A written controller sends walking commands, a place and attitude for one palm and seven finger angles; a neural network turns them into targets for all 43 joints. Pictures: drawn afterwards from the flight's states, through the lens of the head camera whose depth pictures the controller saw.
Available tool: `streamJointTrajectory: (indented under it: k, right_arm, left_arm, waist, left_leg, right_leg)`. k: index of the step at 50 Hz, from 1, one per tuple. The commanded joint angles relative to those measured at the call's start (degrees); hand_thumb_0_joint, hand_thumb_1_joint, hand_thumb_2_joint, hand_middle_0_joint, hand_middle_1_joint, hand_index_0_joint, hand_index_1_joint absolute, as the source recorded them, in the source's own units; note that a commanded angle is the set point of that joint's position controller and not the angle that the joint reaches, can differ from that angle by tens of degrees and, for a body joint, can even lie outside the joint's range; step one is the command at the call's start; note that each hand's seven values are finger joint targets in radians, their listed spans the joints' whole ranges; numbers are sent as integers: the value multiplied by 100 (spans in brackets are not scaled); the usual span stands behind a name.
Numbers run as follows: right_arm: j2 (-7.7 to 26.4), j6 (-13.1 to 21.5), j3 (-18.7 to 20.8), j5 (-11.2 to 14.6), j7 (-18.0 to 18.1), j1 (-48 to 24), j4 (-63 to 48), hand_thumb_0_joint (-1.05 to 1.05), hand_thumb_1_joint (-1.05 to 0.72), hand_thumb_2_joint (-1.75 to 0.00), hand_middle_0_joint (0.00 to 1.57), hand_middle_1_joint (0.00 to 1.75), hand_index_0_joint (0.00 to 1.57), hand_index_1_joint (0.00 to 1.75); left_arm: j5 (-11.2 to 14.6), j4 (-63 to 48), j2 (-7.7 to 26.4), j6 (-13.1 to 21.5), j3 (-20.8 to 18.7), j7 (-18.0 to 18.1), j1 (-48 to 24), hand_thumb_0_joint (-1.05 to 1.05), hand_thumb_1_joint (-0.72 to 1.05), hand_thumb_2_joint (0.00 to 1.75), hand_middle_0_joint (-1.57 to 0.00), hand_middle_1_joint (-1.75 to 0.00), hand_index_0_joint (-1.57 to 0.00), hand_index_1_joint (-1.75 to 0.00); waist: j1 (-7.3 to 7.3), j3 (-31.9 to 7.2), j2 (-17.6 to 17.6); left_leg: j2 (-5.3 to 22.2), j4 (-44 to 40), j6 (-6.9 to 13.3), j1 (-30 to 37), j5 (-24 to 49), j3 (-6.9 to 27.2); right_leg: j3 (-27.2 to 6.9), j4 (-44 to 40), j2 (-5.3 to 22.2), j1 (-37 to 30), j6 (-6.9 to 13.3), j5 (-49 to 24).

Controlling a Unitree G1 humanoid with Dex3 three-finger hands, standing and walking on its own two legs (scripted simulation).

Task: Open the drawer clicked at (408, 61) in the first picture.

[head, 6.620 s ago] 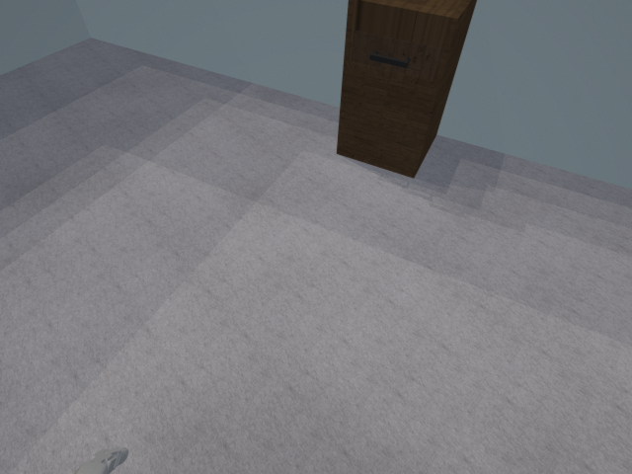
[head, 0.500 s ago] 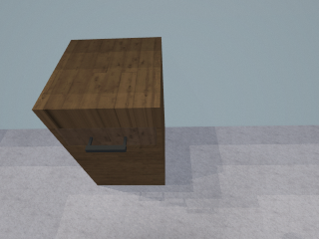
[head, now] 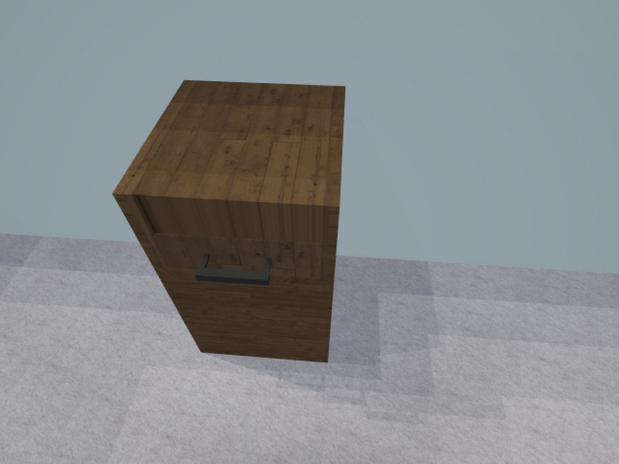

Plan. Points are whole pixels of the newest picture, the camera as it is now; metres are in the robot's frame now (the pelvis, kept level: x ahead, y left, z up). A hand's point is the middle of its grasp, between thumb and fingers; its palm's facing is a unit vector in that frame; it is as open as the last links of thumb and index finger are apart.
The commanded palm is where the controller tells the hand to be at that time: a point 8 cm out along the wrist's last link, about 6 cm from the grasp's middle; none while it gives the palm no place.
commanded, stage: come to a stop and stand still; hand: left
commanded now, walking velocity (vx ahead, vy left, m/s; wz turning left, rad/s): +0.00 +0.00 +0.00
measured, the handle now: (235, 268) +0.52 +0.23 -0.20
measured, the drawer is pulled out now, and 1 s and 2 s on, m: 0.00 0.00 0.00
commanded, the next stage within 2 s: look again from close up in 0.32 s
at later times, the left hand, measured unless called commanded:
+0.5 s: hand out of the picture -0.02 +0.18 -0.18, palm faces +0.01 -0.98 -0.19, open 7.3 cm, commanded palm none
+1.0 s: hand out of the picture +0.02 +0.20 -0.18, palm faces +0.00 -0.98 -0.21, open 7.3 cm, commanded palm none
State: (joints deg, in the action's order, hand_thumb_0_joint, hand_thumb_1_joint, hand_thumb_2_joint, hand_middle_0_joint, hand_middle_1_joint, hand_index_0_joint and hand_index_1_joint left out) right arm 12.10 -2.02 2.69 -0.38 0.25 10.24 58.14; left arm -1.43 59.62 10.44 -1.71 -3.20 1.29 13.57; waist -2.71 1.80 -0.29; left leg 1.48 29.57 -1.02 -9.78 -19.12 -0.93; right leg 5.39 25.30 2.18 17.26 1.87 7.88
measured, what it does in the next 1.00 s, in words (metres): steps on the spot: left foot, then right foot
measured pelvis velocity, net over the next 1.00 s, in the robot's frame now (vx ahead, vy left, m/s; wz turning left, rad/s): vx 0.00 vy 0.03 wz -0.03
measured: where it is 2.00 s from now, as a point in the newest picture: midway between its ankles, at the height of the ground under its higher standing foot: outside the picture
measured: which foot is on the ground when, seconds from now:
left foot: up 0.00-0.00, down 0.02-1.00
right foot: down 0.00-0.04, up 0.06-0.22, down 0.24-1.00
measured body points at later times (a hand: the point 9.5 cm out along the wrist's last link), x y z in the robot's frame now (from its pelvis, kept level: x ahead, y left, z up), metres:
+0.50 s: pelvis -0.02 +0.02 +0.00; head +0.00 +0.01 +0.45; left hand -0.02 +0.23 -0.16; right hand -0.02 -0.20 -0.17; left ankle -0.04 +0.14 -0.74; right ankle -0.04 -0.09 -0.74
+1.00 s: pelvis +0.00 +0.03 -0.01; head +0.02 +0.02 +0.44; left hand +0.02 +0.25 -0.16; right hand +0.00 -0.19 -0.17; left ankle -0.04 +0.14 -0.74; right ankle -0.04 -0.09 -0.74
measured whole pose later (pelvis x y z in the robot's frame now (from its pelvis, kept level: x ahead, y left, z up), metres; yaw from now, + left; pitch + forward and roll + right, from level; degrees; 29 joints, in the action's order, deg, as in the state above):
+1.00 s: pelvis +0.00 +0.03 -0.01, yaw -2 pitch +0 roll +0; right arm 9.0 0.9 -1.2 -0.6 1.4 16.7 62.7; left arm -0.4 61.9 9.1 0.8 0.3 2.0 15.4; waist 0.0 1.6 -0.4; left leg 0.1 28.7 0.4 -9.7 -19.1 -2.5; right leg 0.2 29.9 1.0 10.2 -0.3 19.7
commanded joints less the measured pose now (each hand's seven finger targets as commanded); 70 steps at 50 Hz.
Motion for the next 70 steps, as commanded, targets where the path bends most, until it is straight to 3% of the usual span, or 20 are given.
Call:
streamJointTrajectory:
  k: [1, 3, 4, 6, 10, 12, 17, 20, 21, 23, 25, 50, 51, 52, 53, 55, 58, 63, 66, 70]
  right_arm:
    - [722, 128, 42, -113, 82, 699, -77, 0, -90, -90, 20, 30, 20, 30]
    - [771, 121, -17, -125, 128, 51, -242, 0, -90, -90, 20, 30, 20, 30]
    - [676, 157, -43, -94, 144, -77, -194, 0, -90, -90, 20, 30, 20, 30]
    - [523, 169, -113, -59, 182, -108, -145, 0, -90, -90, 20, 30, 20, 30]
    - [431, 241, -127, -42, 229, 554, 184, 0, -90, -90, 20, 30, 20, 30]
    - [289, 317, -138, 29, 236, 805, 291, 0, -90, -90, 20, 30, 20, 30]
    - [242, 320, -145, 34, 236, 905, 470, 0, -90, -90, 20, 30, 20, 30]
    - [139, 298, -191, 21, 232, 871, 572, 0, -90, -90, 20, 30, 20, 30]
    - [373, 368, -135, 47, 118, 309, 108, 0, -90, -90, 20, 30, 20, 30]
    - [47, 272, -154, -50, 76, 762, 75, 0, -90, -90, 20, 30, 20, 30]
    - [43, 266, -222, -83, 37, 1056, 53, 0, -90, -90, 20, 30, 20, 30]
    - [297, 393, -292, -33, 175, 966, 322, 0, -90, -90, 20, 30, 20, 30]
    - [479, 391, -182, 36, 141, 396, -83, 0, -90, -90, 20, 30, 20, 30]
    - [1303, 1301, -115, 257, 356, 487, -1906, 0, -90, -90, 20, 30, 20, 30]
    - [703, 1941, -158, 112, 581, 218, -1616, 0, -90, -90, 20, 30, 20, 30]
    - [445, 2097, -74, 303, 622, 204, -1161, 0, -90, -90, 20, 30, 20, 30]
    - [856, 1872, 22, -51, 430, -312, -2059, 0, -90, -90, 20, 30, 20, 30]
    - [803, 811, 220, -249, -39, -708, -2836, 0, -90, -90, 20, 30, 20, 30]
    - [726, 527, 149, -163, -234, -1047, -3253, 0, -90, -90, 20, 30, 20, 30]
    - [645, 284, 154, -383, -197, -1020, -3523, 0, -90, -90, 20, 30, 20, 30]
  left_arm:
    - [82, -297, 412, 8, -33, 1, -38, 0, 90, 90, -20, -30, -20, -30]
    - [16, -157, 314, 18, -26, -35, 140, 0, 90, 90, -20, -30, -20, -30]
    - [-17, -32, 313, -32, -10, -20, 181, 0, 90, 90, -20, -30, -20, -30]
    - [-11, 109, 321, -20, 12, -25, 459, 0, 90, 90, -20, -30, -20, -30]
    - [53, 223, 165, 155, 157, 3, 455, 0, 90, 90, -20, -30, -20, -30]
    - [79, 415, 353, 276, 171, 55, 733, 0, 90, 90, -20, -30, -20, -30]
    - [114, 534, 359, 338, 205, 124, 702, 0, 90, 90, -20, -30, -20, -30]
    - [111, 518, 264, 280, 221, 120, 566, 0, 90, 90, -20, -30, -20, -30]
    - [14, 596, 403, 418, 218, 330, 1132, 0, 90, 90, -20, -30, -20, -30]
    - [52, 150, 495, 434, 258, 208, 506, 0, 90, 90, -20, -30, -20, -30]
    - [52, 48, 429, 423, 256, 173, 511, 0, 90, 90, -20, -30, -20, -30]
    - [87, 93, 472, 308, 262, 102, 555, 0, 90, 90, -20, -30, -20, -30]
    - [23, 256, 620, 410, 198, 335, 968, 0, 90, 90, -20, -30, -20, -30]
    - [-1040, -8606, 2663, 1285, 60, 445, -3453, 0, 88, 89, -20, -32, -20, -32]
    - [-1120, -6729, 2031, 697, -59, 865, -652, 0, 85, 88, -20, -33, -20, -33]
    - [-1016, -5284, 36, -275, 900, 1205, 1159, 0, 81, 86, -21, -36, -21, -36]
    - [-2529, -6282, 970, -107, 626, 1438, 738, 0, 74, 83, -21, -40, -21, -40]
    - [-4790, -5238, 439, -204, 913, 1767, 2900, 0, 62, 78, -22, -48, -22, -48]
    - [-5554, -5780, 1125, 305, 415, 1990, 2631, 0, 55, 75, -22, -53, -22, -53]
    - [-6310, -6957, 1980, 637, -302, 2646, 1114, 0, 46, 71, -23, -58, -23, -58]
  waist:
    - [237, 290, -1099]
    - [-23, 515, -998]
    - [-41, 588, -1510]
    - [-83, 628, -1316]
    - [98, 204, -477]
    - [207, -304, 97]
    - [301, -747, 797]
    - [281, -132, 425]
    - [21, 283, 719]
    - [452, 536, -213]
    - [467, 525, -267]
    - [260, 28, 23]
    - [72, 255, 522]
    - [534, -2741, -1389]
    - [95, -2254, -2463]
    - [425, -994, -1284]
    - [297, -696, 31]
    - [-298, -674, 1892]
    - [-590, -1260, 1357]
    - [-473, -2110, 65]
  left_leg:
    - [1224, -2149, 498, -715, -1347, 1448]
    - [1388, -2578, 746, -1950, -1710, 1560]
    - [1263, -2642, 737, -2022, -1507, 1403]
    - [1041, -2352, 763, -1604, -672, 1012]
    - [888, -1292, 736, -42, 1754, 745]
    - [553, -615, 394, 164, 2615, 438]
    - [457, -580, 164, 489, 2473, 213]
    - [453, -816, 187, 254, 1913, 252]
    - [442, 308, 53, -445, 1297, 37]
    - [179, -135, 139, -356, 130, 147]
    - [251, -251, 225, -590, 229, 218]
    - [432, -534, 326, -3, 2038, 253]
    - [484, 677, 122, -530, 2533, 90]
    - [-127, -202, 389, 1082, 3825, 36]
    - [203, -525, 306, 1806, 5187, 202]
    - [331, -627, 119, 616, 4176, 268]
    - [-46, 275, 215, -606, 2625, 195]
    - [-225, 688, 132, -2029, 1826, -71]
    - [-398, 907, 113, -2361, 1378, -215]
    - [-542, 1430, 203, -2231, 1066, -204]
  right_leg:
    - [-372, 255, 72, 335, -179, 1447]
    - [-279, 1230, -11, -388, -220, 1009]
    - [-353, 1561, 2, -430, -214, 1164]
    - [-510, 1965, -7, -167, -206, 1235]
    - [-464, 183, 45, -123, -292, 915]
    - [-934, -473, 348, -881, -166, -960]
    - [-837, -165, 504, -1196, -26, -2213]
    - [-859, -386, 407, -851, -48, -1102]
    - [-1176, -462, 671, -659, -169, -2357]
    - [-1309, -740, 713, 164, 178, 979]
    - [-1113, -480, 337, 194, 184, 1583]
    - [-784, 113, 279, -714, 22, -705]
    - [-1146, -77, 637, -613, -127, -3108]
    - [-1141, 746, -9, -879, 148, -3086]
    - [-398, 1260, -242, -76, 153, -505]
    - [26, 1416, -298, 803, -67, 1145]
    - [-332, 657, -212, 723, 90, -195]
    - [-631, 1205, -336, 767, 133, -648]
    - [-1096, 1438, -231, 434, 178, -827]
    - [-1447, 1743, -224, 822, 179, -467]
